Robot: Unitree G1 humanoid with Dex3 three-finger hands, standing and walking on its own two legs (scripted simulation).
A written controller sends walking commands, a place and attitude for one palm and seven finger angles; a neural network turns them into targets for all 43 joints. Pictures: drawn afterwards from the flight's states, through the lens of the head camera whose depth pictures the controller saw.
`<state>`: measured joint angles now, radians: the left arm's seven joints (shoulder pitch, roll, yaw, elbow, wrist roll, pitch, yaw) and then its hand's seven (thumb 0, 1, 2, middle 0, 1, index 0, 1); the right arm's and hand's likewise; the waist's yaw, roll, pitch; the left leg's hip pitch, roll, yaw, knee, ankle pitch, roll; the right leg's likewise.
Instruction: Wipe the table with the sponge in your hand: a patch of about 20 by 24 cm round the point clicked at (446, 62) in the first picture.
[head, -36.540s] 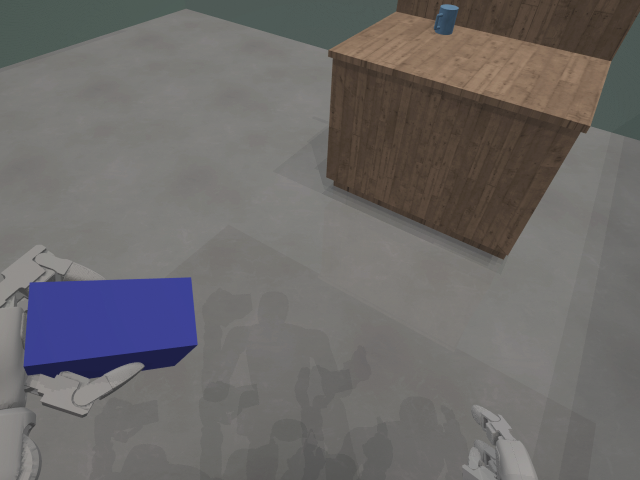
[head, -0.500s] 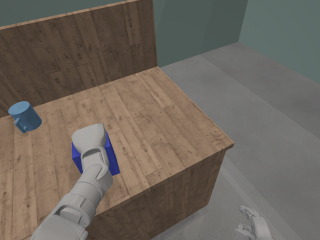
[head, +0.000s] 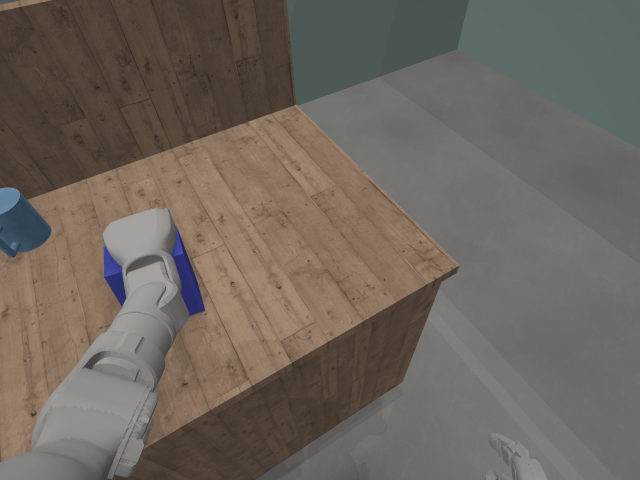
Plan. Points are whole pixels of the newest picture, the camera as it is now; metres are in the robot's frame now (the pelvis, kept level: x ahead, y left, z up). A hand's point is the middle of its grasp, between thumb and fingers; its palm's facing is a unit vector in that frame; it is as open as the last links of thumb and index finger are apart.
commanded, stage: wipe forward along the third lane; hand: left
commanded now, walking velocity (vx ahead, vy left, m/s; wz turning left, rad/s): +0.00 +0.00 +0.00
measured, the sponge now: (161, 289) +0.39 +0.26 -0.03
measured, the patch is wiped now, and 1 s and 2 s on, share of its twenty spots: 1.00 1.00 1.00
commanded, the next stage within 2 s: wipe back along the third lane in 0.52 s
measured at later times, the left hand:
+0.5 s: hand (147, 243) +0.44 +0.27 +0.03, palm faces -0.10 -0.01 -0.99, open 10.3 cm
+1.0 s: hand (141, 242) +0.44 +0.28 +0.03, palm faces -0.04 -0.01 -1.00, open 10.3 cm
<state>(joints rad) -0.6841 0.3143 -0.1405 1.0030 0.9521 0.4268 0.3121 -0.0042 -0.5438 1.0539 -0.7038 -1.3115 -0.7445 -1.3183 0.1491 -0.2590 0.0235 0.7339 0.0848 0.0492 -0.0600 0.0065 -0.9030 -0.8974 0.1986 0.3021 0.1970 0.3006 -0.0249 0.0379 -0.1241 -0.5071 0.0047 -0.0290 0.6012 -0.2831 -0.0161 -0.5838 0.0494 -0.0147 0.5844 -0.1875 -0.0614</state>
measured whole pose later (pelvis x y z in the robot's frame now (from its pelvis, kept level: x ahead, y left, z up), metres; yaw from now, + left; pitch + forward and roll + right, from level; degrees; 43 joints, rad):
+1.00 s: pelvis +0.02 +0.04 +0.00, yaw -1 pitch +14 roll -1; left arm -0.73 0.31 -0.15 1.09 0.93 0.41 0.42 0.00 -0.52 1.05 -0.68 -1.33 -0.72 -1.34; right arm 0.25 -0.24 0.00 0.78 0.08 0.04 0.01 0.01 -0.90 -0.90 0.20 0.30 0.20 0.30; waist -0.03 0.04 -0.17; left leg -0.54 -0.01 0.00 0.62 -0.32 0.02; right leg -0.60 0.04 0.01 0.55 -0.19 -0.01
